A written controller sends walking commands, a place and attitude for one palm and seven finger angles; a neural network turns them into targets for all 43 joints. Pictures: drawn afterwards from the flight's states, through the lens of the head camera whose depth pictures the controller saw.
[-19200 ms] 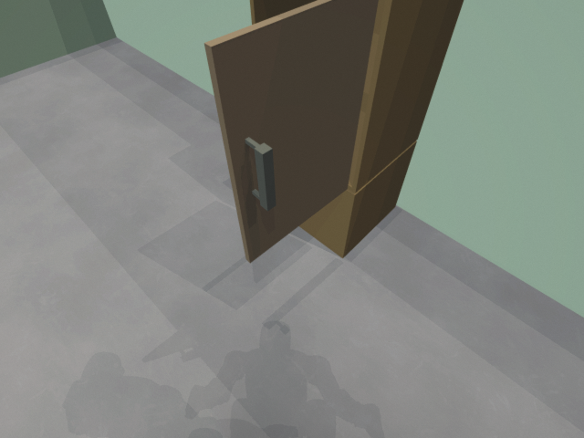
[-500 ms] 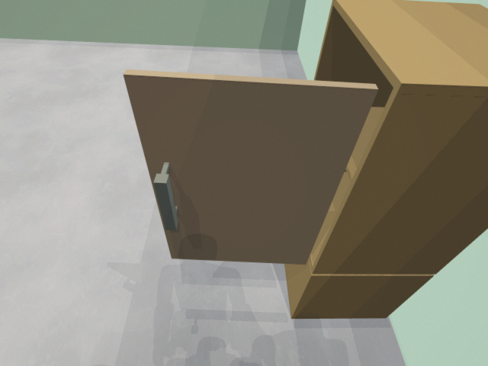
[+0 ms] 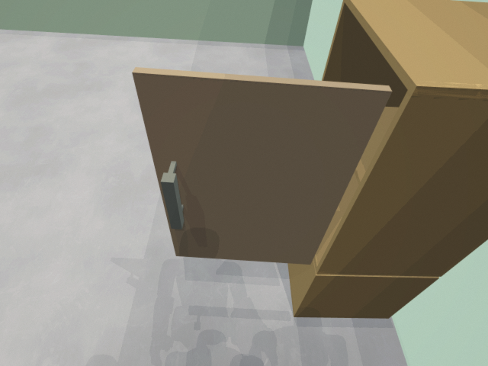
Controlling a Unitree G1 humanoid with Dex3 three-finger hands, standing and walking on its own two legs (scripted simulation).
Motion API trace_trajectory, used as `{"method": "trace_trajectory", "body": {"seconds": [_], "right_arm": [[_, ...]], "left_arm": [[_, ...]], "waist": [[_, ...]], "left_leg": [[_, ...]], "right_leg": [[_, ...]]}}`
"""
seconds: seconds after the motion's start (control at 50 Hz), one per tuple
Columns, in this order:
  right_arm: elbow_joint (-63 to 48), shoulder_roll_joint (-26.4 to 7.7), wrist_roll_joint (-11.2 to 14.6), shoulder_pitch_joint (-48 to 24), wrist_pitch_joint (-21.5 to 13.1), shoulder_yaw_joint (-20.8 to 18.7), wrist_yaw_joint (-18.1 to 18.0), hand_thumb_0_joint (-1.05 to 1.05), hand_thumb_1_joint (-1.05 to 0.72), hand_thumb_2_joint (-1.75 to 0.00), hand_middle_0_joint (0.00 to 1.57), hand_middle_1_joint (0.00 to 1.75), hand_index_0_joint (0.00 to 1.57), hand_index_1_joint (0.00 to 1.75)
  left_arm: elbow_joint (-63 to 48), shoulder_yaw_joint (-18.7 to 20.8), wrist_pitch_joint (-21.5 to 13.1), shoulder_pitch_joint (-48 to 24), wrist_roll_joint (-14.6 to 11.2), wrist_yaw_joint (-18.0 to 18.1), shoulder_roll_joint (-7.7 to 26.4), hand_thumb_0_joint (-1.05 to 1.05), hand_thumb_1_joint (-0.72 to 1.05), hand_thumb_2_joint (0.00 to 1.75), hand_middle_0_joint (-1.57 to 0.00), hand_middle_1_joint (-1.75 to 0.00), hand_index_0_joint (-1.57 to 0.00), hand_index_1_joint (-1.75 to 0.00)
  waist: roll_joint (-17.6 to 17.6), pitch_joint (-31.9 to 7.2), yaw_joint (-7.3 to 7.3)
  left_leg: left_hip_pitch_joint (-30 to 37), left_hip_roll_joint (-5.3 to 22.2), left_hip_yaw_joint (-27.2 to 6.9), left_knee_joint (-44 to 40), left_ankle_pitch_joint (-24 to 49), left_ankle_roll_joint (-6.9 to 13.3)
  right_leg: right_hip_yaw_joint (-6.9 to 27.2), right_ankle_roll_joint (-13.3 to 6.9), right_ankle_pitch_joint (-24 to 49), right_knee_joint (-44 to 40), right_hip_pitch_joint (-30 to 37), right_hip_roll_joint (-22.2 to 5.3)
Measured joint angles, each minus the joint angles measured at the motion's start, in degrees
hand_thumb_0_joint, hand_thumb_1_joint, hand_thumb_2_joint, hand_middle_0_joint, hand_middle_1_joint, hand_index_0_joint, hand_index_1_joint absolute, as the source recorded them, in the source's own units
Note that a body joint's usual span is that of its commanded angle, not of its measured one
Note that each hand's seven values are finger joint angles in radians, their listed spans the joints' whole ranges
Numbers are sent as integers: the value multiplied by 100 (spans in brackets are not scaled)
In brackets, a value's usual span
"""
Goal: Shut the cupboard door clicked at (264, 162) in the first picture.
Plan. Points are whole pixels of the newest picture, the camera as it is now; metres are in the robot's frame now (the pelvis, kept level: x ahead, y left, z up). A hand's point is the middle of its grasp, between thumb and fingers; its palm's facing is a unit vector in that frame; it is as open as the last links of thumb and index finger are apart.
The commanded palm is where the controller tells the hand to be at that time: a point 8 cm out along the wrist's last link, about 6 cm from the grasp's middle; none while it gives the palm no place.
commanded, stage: look again from close up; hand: left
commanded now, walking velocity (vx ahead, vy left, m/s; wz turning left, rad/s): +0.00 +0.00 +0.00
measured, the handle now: (175, 195) +0.45 +0.18 -0.03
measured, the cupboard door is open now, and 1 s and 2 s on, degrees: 87 87 87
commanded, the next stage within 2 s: raise the hand and make a fist in 0.24 s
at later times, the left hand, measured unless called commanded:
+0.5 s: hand out of the picture +0.13 +0.21 -0.07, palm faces +0.19 -0.96 -0.20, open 7.1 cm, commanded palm +0.09 +0.22 -0.07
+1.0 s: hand (145, 352) +0.16 +0.16 -0.05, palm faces +0.01 -1.00 -0.03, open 5.0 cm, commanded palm +0.13 +0.23 -0.05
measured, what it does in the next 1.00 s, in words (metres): lowers itself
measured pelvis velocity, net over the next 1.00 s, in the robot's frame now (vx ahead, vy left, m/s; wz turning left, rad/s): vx -0.02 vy -0.01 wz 0.08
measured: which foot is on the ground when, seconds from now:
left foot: down 0.00-1.00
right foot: down 0.00-1.00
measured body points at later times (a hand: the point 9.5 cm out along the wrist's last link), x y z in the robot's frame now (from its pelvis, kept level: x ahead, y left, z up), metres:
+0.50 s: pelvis -0.01 +0.02 -0.01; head -0.01 +0.02 +0.44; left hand +0.11 +0.26 -0.06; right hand +0.05 -0.23 -0.13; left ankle +0.03 +0.06 -0.74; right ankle +0.00 -0.09 -0.74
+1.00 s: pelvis -0.02 -0.01 -0.11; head +0.04 +0.01 +0.33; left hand +0.15 +0.22 -0.05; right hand +0.23 -0.18 -0.17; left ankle +0.02 +0.06 -0.74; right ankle +0.02 -0.09 -0.74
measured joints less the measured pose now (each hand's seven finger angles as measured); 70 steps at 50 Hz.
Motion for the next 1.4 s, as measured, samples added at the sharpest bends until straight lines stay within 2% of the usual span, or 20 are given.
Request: {"method": "trace_trajectory", "body": {"seconds": [0.36, 0.4, 0.42, 0.46, 0.52, 0.56, 0.62, 0.66, 0.68, 0.72, 0.82, 0.88, 0.94, 0.98, 1.04, 1.08, 1.12, 1.2, 1.28, 1.4], "right_arm": [[-44, 66, -11, 112, -8, 4, 7, 1, -91, -90, 20, 30, 20, 30], [-619, -1, 31, 377, -336, 96, -126, 2, -92, -90, 20, 30, 21, 30], [-858, -70, 69, 543, -673, 126, -167, 2, -93, -90, 20, 30, 21, 30], [-1220, -279, 188, 716, -1278, 125, -141, 3, -93, -90, 20, 30, 21, 30], [-1782, -656, 173, 598, -1774, -9, 19, 2, -92, -90, 20, 30, 21, 30], [-2099, -862, 118, 357, -1852, -145, 137, 2, -92, -90, 20, 30, 21, 30], [-2540, -922, 66, -66, -1731, -325, 300, 2, -91, -90, 20, 30, 21, 30], [-2938, -889, 65, -297, -1573, -426, 385, 2, -91, -90, 20, 30, 20, 30], [-3143, -872, 79, -394, -1482, -460, 400, 2, -91, -90, 20, 30, 20, 30], [-3510, -842, 117, -553, -1293, -490, 389, 2, -91, -90, 20, 30, 20, 30], [-4014, -742, 138, -788, -1048, -334, 244, 1, -90, -90, 20, 30, 20, 30], [-4005, -645, 112, -842, -1142, -128, 164, 1, -90, -90, 20, 30, 20, 30], [-3887, -547, 115, -869, -1236, 77, 119, 1, -90, -90, 20, 30, 20, 30], [-3814, -450, 151, -834, -1221, 172, 91, 1, -90, -90, 20, 30, 21, 30], [-3738, -298, 211, -687, -1091, 222, 49, 1, -90, -90, 20, 30, 21, 30], [-3704, -232, 229, -546, -980, 203, 20, 1, -90, -90, 21, 30, 21, 30], [-3663, -215, 227, -390, -901, 155, -15, 1, -90, -90, 21, 30, 21, 30], [-3579, -358, 212, -148, -862, 18, -49, 1, -90, -90, 21, 30, 21, 30], [-3534, -594, 225, -76, -877, -117, -80, 2, -90, -90, 20, 30, 21, 30], [-3610, -742, 263, -167, -876, -245, -132, 2, -90, -90, 20, 30, 20, 30]], "left_arm": [[49, -3, 1, 32, 48, 28, -56, 0, 91, 89, -20, -30, -19, -30], [-2130, 184, 719, 696, -200, 124, 73, 2, 93, 89, -20, -30, -20, -30], [-3139, 178, 622, 1057, -359, 241, 239, 4, 96, 89, -21, -30, -20, -30], [-4528, 80, 272, 1330, -635, 449, 496, 5, 98, 89, -21, -31, -21, -31], [-5421, 64, -554, 884, -820, 404, 508, 4, 98, 89, -23, -34, -22, -33], [-5441, 141, -1295, 452, -963, 63, 291, 3, 97, 89, -25, -36, -24, -36], [-5403, 174, -2548, 213, -1256, -783, 3, 2, 95, 89, -29, -40, -28, -40], [-5484, 125, -3183, 294, -1250, -1290, -63, 1, 94, 89, -32, -44, -32, -44], [-5560, 97, -3319, 393, -1205, -1437, -54, 1, 93, 89, -34, -46, -33, -45], [-5745, 64, -3237, 661, -1110, -1523, 37, 1, 92, 89, -38, -49, -37, -49], [-6405, 222, -2601, 1403, -1168, -1118, 420, 1, 91, 89, -47, -59, -47, -59], [-6871, 352, -2784, 1524, -1337, -1045, 561, 2, 90, 89, -52, -65, -52, -65], [-7107, 347, -2934, 1249, -1441, -1307, 542, 2, 91, 90, -58, -71, -57, -71], [-7123, 302, -2761, 979, -1445, -1559, 524, 1, 91, 90, -61, -75, -60, -75], [-7040, 298, -2192, 710, -1422, -1812, 553, 1, 90, 90, -67, -81, -66, -81], [-7001, 375, -1855, 698, -1462, -1825, 578, 1, 90, 90, -70, -85, -70, -85], [-6990, 512, -1727, 783, -1535, -1749, 589, 1, 90, 89, -74, -89, -74, -89], [-6982, 774, -1992, 988, -1658, -1589, 572, 1, 90, 89, -81, -97, -81, -97], [-6912, 809, -2320, 1026, -1713, -1686, 585, 1, 90, 90, -89, -105, -88, -105], [-6857, 698, -2324, 920, -1692, -1752, 647, 1, 90, 90, -100, -117, -99, -117]], "waist": [[3, 6, -12], [-49, 69, -100], [-66, -6, -93], [11, -166, -150], [169, -332, -345], [275, -555, -396], [192, -941, -332], [58, -1071, -256], [-5, -1101, -207], [-90, -1116, -93], [33, -1059, 183], [192, -1052, 312], [349, -1056, 367], [395, -1061, 371], [416, -1059, 320], [414, -1056, 254], [398, -1072, 191], [390, -1114, 96], [370, -1134, 52], [321, -1085, 17]], "left_leg": [[-84, -128, 22, -21, 18, 129], [-224, -152, -33, 184, -54, 131], [-275, -160, -22, 229, -80, 100], [-427, -208, -67, 365, -125, 28], [-1087, -346, -167, 1134, -390, -56], [-1764, -337, -148, 1886, -673, -79], [-2769, -191, -27, 2983, -1155, -220], [-3341, -92, 37, 3659, -1421, -132], [-3573, -54, 56, 3948, -1546, -40], [-3927, -8, 51, 4401, -1733, 98], [-4397, 41, -214, 4963, -1955, 71], [-4588, 64, -419, 5094, -1988, 25], [-4779, 80, -560, 5169, -1991, -13], [-4858, 101, -580, 5167, -1988, -28], [-4828, 145, -541, 5072, -1989, -47], [-4719, 165, -492, 4962, -1993, -59], [-4594, 180, -443, 4847, -1999, -69], [-4453, 182, -404, 4723, -2024, -75], [-4480, 171, -385, 4739, -2057, -61], [-4438, 172, -359, 4721, -2070, -35]], "right_leg": [[16, 137, -26, 52, -103, -131], [-21, 85, -141, 349, -270, -145], [15, 25, -285, 674, -442, -127], [-8, -22, -510, 1272, -793, -107], [-83, -91, -688, 1388, -1354, -117], [-70, -101, -572, 2019, -2005, -113], [-16, -101, -954, 3056, -3012, -20], [-6, -133, -1194, 3694, -3585, 55], [-11, -139, -1305, 3974, -3820, 84], [-56, -173, -1496, 4410, -4163, 115], [-359, -262, -1715, 4765, -4469, 153], [-566, -327, -1730, 4735, -4544, 189], [-707, -355, -1715, 4698, -4657, 218], [-723, -371, -1701, 4675, -4731, 240], [-670, -390, -1678, 4590, -4733, 287], [-607, -389, -1669, 4505, -4658, 310], [-543, -381, -1665, 4418, -4566, 330], [-487, -374, -1685, 4319, -4450, 342], [-467, -359, -1725, 4349, -4485, 332], [-438, -344, -1727, 4331, -4449, 335]]}}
